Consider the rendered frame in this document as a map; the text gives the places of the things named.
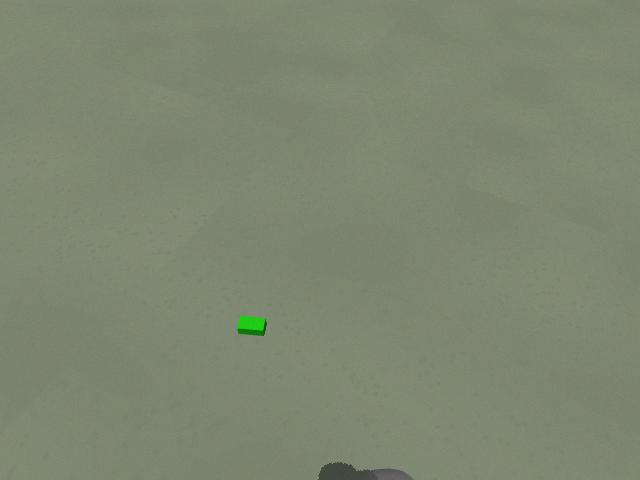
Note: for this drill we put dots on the small box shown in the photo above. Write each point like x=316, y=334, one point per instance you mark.
x=251, y=325

